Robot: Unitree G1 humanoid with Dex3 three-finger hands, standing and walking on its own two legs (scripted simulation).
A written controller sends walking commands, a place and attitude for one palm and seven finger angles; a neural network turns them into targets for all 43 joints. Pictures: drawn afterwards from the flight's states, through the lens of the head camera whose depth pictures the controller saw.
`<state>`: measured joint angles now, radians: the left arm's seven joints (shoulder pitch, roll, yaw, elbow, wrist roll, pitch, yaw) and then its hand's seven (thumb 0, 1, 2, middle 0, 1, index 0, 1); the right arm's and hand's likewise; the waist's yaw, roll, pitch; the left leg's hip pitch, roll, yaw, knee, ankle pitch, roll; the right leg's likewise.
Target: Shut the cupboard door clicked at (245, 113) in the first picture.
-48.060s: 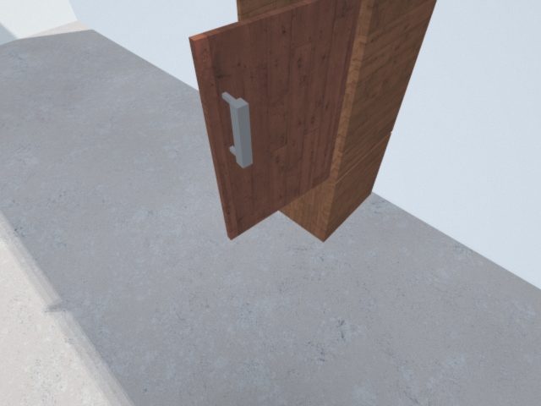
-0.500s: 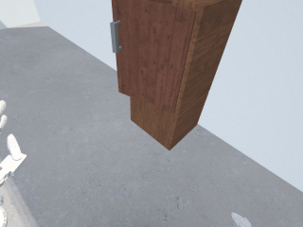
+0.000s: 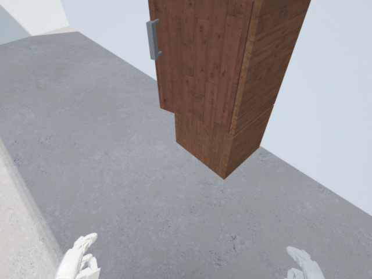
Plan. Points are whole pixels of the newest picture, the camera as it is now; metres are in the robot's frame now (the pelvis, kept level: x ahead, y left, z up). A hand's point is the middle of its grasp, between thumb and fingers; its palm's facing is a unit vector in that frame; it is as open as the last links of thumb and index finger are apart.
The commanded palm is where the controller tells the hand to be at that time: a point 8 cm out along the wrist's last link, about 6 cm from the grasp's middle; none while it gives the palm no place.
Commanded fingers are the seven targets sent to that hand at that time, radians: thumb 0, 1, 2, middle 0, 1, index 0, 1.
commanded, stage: let the arm hang, fingers relaxed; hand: left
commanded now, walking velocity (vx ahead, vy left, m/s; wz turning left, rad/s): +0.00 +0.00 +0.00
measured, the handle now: (155, 39) +1.00 +0.17 +0.07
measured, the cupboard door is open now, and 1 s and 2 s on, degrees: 16 16 16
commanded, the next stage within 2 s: look to check the result in 0.92 s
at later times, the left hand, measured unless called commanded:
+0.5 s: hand out of the picture -0.02 +0.23 -0.15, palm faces -0.01 -0.94 -0.33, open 7.3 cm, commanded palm none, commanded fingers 0.00 0.90 0.90 -0.20 -0.30 -0.20 -0.30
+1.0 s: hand out of the picture +0.07 +0.18 -0.15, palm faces -0.03 -0.97 -0.24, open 7.4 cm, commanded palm none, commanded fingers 0.00 0.90 0.90 -0.20 -0.30 -0.20 -0.30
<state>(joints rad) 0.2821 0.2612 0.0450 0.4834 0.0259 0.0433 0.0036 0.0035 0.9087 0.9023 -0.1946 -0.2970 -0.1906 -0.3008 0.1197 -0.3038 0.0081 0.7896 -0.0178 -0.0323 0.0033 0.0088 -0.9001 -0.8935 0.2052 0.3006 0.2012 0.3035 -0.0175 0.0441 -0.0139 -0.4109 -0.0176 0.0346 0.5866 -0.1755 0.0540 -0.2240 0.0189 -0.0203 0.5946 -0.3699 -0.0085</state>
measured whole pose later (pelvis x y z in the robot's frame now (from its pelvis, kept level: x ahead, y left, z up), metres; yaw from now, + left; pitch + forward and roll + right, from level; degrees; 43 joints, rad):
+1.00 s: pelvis +0.02 -0.02 +0.02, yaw -1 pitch -2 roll +0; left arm 0.21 0.23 0.00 1.12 0.01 -0.01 0.02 0.00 0.91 0.90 -0.20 -0.30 -0.20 -0.30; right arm 0.19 -0.26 -0.01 1.13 -0.01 0.00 -0.02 0.00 -0.90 -0.89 0.20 0.30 0.20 0.30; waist -0.02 -0.01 0.03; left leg -0.23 0.00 0.03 0.37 -0.11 0.02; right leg -0.03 0.04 -0.01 0.34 -0.27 -0.04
